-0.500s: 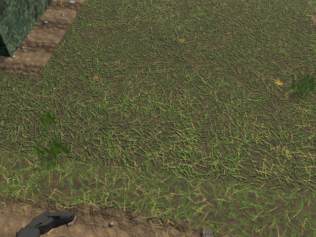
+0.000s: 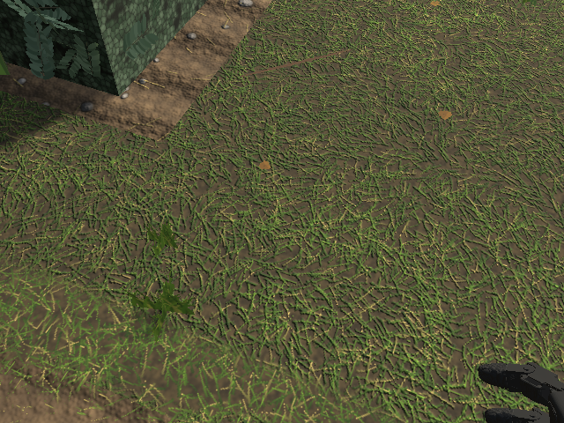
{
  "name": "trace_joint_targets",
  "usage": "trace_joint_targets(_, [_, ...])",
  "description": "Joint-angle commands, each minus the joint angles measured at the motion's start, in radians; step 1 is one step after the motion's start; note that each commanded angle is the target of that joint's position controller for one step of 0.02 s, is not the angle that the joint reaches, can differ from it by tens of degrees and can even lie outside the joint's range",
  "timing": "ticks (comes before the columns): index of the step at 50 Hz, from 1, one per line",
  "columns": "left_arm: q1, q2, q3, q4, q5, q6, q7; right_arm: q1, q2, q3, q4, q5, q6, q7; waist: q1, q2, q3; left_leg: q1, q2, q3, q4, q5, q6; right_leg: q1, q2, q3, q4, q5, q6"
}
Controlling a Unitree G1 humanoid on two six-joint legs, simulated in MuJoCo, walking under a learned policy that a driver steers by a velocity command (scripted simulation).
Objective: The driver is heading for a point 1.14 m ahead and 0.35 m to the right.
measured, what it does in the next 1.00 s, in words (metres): steps on the spot, turning right: right foot, then left foot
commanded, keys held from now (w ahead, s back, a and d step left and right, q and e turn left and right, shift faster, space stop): no key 0.06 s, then e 0.74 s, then no key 0.20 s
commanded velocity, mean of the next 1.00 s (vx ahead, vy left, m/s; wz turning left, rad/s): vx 0.06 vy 0.00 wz -0.37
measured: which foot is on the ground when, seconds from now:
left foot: down 0.00-0.44, up 0.46-0.88, down 0.90-1.00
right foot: up 0.00-0.42, down 0.44-0.90, up 0.92-1.00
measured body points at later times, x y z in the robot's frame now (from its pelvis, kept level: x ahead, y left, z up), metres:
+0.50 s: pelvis +0.07 -0.03 +0.01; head +0.10 -0.06 +0.46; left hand +0.26 +0.23 -0.08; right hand +0.17 -0.33 -0.11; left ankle +0.09 +0.10 -0.69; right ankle +0.06 -0.12 -0.73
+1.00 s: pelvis +0.10 +0.00 +0.01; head +0.13 +0.00 +0.46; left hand +0.37 +0.19 -0.09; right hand +0.10 -0.32 -0.08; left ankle +0.15 +0.10 -0.73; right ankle +0.03 -0.11 -0.68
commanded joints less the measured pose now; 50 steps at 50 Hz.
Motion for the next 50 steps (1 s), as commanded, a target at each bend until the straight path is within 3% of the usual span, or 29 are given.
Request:
trace_joint_targets(1, [0.053,0.141,0.018,-0.061,-0.022,-0.017,-0.001,0.289,-0.172,-0.056,0.016,0.013,0.021,-0.005,-0.157,0.15,-0.337,0.707,0.365,-0.423,-0.077,0.645,0.281,-0.495,-0.019,0.069,0.5,-0.124,0.02])
trace_joint_targets(3, [-0.051,0.117,0.017,-0.077,-0.004,0.006,0.014,0.164,-0.106,-0.033,0.017,0.014,0.017,-0.002,-0.11,0.056,-0.19,0.476,0.278,-0.29,-0.136,0.603,0.223,-0.469,-0.079,0.043,0.4,-0.005,0.033])
trace_joint_targets(4, [-0.032,0.095,0.016,-0.071,-0.003,0.024,0.018,0.117,-0.09,-0.028,0.022,0.005,0.014,0.0,-0.069,0.066,-0.17,0.366,0.258,-0.233,-0.172,0.577,0.207,-0.376,-0.101,0.052,0.333,0.037,0.038])
trace_joint_targets(6, [0.011,0.047,0.007,-0.05,-0.005,0.052,0.028,0.064,-0.085,-0.03,0.04,-0.017,0.003,0.001,-0.03,0.106,-0.164,0.221,0.23,-0.137,-0.221,0.563,0.203,-0.22,-0.089,0.03,0.218,0.099,0.052])
trace_joint_targets(8, [-0.012,0.043,0.006,-0.057,0.001,0.065,0.035,0.036,-0.108,-0.038,0.056,-0.02,0.0,-0.007,-0.029,0.124,-0.159,0.172,0.222,-0.08,-0.24,0.504,0.2,-0.156,-0.078,0.015,0.108,0.164,0.051])
trace_joint_targets(11, [-0.102,0.085,0.02,-0.099,-0.003,0.083,0.034,0.066,-0.17,-0.059,0.084,-0.006,0.023,-0.032,-0.069,0.122,-0.137,0.198,0.265,-0.093,-0.281,0.269,0.213,-0.2,-0.076,-0.001,0.088,0.223,0.034])
trace_joint_targets(14, [-0.178,0.092,0.029,-0.14,-0.006,0.1,0.028,0.081,-0.172,-0.063,0.103,0.004,0.047,-0.047,-0.095,0.101,-0.081,0.224,0.297,-0.112,-0.309,0.03,0.213,-0.264,-0.088,-0.002,0.08,0.181,0.012])
trace_joint_targets(17, [-0.207,0.082,0.033,-0.165,-0.006,0.102,0.015,0.082,-0.18,-0.068,0.114,0.012,0.063,-0.052,-0.101,0.094,-0.071,0.285,0.312,-0.099,-0.274,0.059,0.203,-0.266,-0.078,-0.029,0.018,0.145,-0.003])
trace_joint_targets(20, [-0.159,0.074,0.04,-0.158,-0.008,0.095,-0.004,0.063,-0.192,-0.075,0.122,0.036,0.081,-0.058,-0.062,0.094,-0.101,0.323,0.287,-0.033,-0.156,0.166,0.146,-0.152,-0.03,-0.091,-0.198,0.266,-0.038])
trace_joint_targets(21, [-0.138,0.096,0.05,-0.155,-0.003,0.093,-0.006,0.098,-0.177,-0.074,0.138,0.042,0.085,-0.06,-0.057,0.072,-0.105,0.299,0.248,0.005,-0.084,0.11,0.09,-0.083,-0.021,-0.067,-0.299,0.374,-0.067])
trace_joint_targets(22, [-0.122,0.181,0.073,-0.163,0.0,0.092,0.004,0.129,-0.135,-0.065,0.139,0.025,0.084,-0.058,-0.079,-0.099,-0.109,0.183,0.159,0.107,0.116,-0.039,-0.003,0.019,-0.143,0.12,-0.391,0.632,-0.125])
trace_joint_targets(23, [-0.128,0.285,0.093,-0.188,0.007,0.092,0.015,0.077,-0.098,-0.052,0.087,-0.015,0.077,-0.058,-0.085,-0.338,-0.076,-0.115,-0.019,0.147,0.339,-0.468,-0.104,0.119,-0.357,0.44,-0.399,0.937,-0.31])
trace_joint_targets(24, [-0.082,0.233,0.081,-0.191,0.031,0.074,0.011,0.004,-0.131,-0.061,0.074,-0.012,0.073,-0.06,-0.015,-0.228,-0.143,-0.167,-0.031,-0.011,0.53,-0.585,-0.108,0.124,-0.381,0.468,-0.407,0.948,-0.396])
trace_joint_targets(25, [-0.114,0.211,0.075,-0.193,0.03,0.056,0.01,0.018,-0.148,-0.069,0.081,0.012,0.074,-0.056,-0.044,-0.165,-0.141,-0.187,-0.008,-0.056,0.597,-0.519,-0.096,0.126,-0.332,0.384,-0.398,0.926,-0.36])
trace_joint_targets(26, [-0.17,0.195,0.075,-0.202,0.013,0.047,0.014,0.044,-0.147,-0.074,0.1,0.02,0.078,-0.061,-0.072,-0.114,-0.133,-0.203,0.006,-0.068,0.595,-0.441,-0.093,0.125,-0.278,0.322,-0.385,0.878,-0.303])
trace_joint_targets(27, [-0.203,0.174,0.069,-0.211,-0.006,0.047,0.019,0.047,-0.158,-0.078,0.108,0.013,0.081,-0.067,-0.081,-0.098,-0.128,-0.213,0.017,-0.077,0.573,-0.388,-0.096,0.123,-0.26,0.302,-0.382,0.858,-0.27])
trace_joint_targets(28, [-0.216,0.163,0.063,-0.217,-0.011,0.051,0.026,0.045,-0.158,-0.081,0.11,0.01,0.082,-0.07,-0.091,-0.101,-0.135,-0.175,0.013,-0.076,0.575,-0.347,-0.104,0.096,-0.24,0.281,-0.382,0.883,-0.261])
trace_joint_targets(30, [-0.204,0.166,0.063,-0.222,-0.006,0.06,0.033,0.055,-0.135,-0.076,0.11,0.017,0.079,-0.067,-0.096,-0.108,-0.153,-0.138,-0.009,-0.069,0.539,-0.293,-0.117,0.09,-0.214,0.268,-0.382,0.89,-0.262])
trace_joint_targets(34, [-0.186,0.186,0.072,-0.228,-0.009,0.073,0.044,0.016,-0.115,-0.068,0.1,0.023,0.075,-0.063,-0.074,-0.126,-0.142,-0.094,-0.024,-0.082,0.344,-0.25,-0.137,0.093,-0.193,0.301,-0.375,0.786,-0.257])
trace_joint_targets(38, [-0.204,0.197,0.077,-0.241,-0.006,0.085,0.041,0.01,-0.125,-0.069,0.098,0.028,0.069,-0.053,-0.066,-0.155,-0.123,0.008,-0.042,-0.092,0.221,-0.252,-0.135,0.017,-0.179,0.37,-0.377,0.678,-0.257])
trace_joint_targets(42, [-0.234,0.181,0.071,-0.251,-0.009,0.093,0.036,0.052,-0.139,-0.072,0.108,0.033,0.053,-0.037,-0.073,-0.175,-0.135,0.101,-0.043,-0.086,0.077,-0.245,-0.114,0.023,-0.169,0.432,-0.335,0.696,-0.241])
trace_joint_targets(44, [-0.256,0.161,0.061,-0.253,-0.018,0.101,0.041,0.106,-0.132,-0.072,0.127,0.029,0.043,-0.027,-0.109,-0.163,-0.137,0.23,-0.035,-0.059,-0.138,-0.068,-0.084,-0.012,-0.126,0.421,-0.29,0.637,-0.192])
trace_joint_targets(45, [-0.225,0.135,0.052,-0.248,-0.012,0.1,0.043,0.116,-0.157,-0.077,0.129,0.018,0.042,-0.027,-0.1,-0.117,-0.14,0.321,0.036,-0.11,-0.19,0.041,-0.053,-0.072,-0.085,0.392,-0.251,0.501,-0.145])
trace_joint_targets(46, [-0.175,0.083,0.035,-0.243,0.012,0.095,0.04,0.11,-0.214,-0.083,0.112,-0.002,0.046,-0.032,-0.063,0.09,-0.158,0.413,0.227,-0.304,-0.219,0.216,0.021,-0.179,0.027,0.265,-0.068,0.21,-0.087])
trace_joint_targets(47, [-0.183,0.109,0.046,-0.27,0.002,0.086,0.042,0.099,-0.24,-0.083,0.121,-0.029,0.048,-0.031,-0.048,0.268,-0.103,0.353,0.369,-0.495,-0.231,0.332,0.208,-0.321,0.132,0.158,0.073,-0.131,-0.037])
trace_joint_targets(48, [-0.174,0.184,0.066,-0.249,0.009,0.081,0.045,0.079,-0.199,-0.073,0.106,-0.02,0.042,-0.03,-0.07,0.189,-0.092,0.317,0.391,-0.504,-0.244,0.269,0.269,-0.332,0.081,0.175,0.255,-0.137,0.001])
trace_joint_targets(49, [-0.177,0.209,0.08,-0.23,-0.002,0.083,0.044,0.053,-0.177,-0.067,0.104,-0.007,0.04,-0.033,-0.066,0.144,-0.072,0.308,0.332,-0.423,-0.236,0.212,0.235,-0.343,0.077,0.174,0.336,-0.078,0.014])
trace_joint_targets(50, [-0.165,0.182,0.079,-0.208,-0.002,0.091,0.049,0.03,-0.165,-0.062,0.105,0.006,0.04,-0.035,-0.055,0.117,-0.063,0.309,0.272,-0.351,-0.227,0.144,0.189,-0.345,0.07,0.173,0.354,-0.029,0.032])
